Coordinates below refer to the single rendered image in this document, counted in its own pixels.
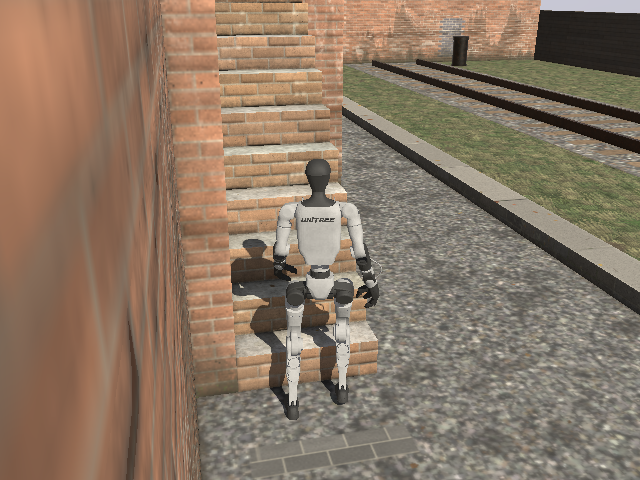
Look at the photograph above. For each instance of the right robot upper arm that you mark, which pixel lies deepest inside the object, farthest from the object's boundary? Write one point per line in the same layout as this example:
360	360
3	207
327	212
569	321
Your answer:
351	212

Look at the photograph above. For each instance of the left robot thigh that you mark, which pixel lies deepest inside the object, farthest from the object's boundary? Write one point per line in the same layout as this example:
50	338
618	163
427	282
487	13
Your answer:
294	303

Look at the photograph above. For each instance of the robot head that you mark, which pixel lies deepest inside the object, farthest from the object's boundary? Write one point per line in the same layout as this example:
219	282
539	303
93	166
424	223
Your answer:
318	175

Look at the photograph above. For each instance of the left robot upper arm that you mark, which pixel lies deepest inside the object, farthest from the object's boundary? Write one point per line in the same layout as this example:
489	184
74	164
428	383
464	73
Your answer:
286	213

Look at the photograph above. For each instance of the right robot hand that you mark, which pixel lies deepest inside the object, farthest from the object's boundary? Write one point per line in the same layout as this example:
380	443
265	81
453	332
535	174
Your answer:
371	292

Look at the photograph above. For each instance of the robot right forearm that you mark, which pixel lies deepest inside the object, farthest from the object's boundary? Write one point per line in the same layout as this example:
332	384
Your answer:
366	269

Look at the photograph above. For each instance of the robot left forearm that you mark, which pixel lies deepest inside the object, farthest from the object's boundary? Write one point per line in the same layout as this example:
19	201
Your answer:
279	261

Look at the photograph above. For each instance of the left robot hand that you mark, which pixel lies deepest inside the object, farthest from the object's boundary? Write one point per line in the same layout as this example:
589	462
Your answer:
282	276

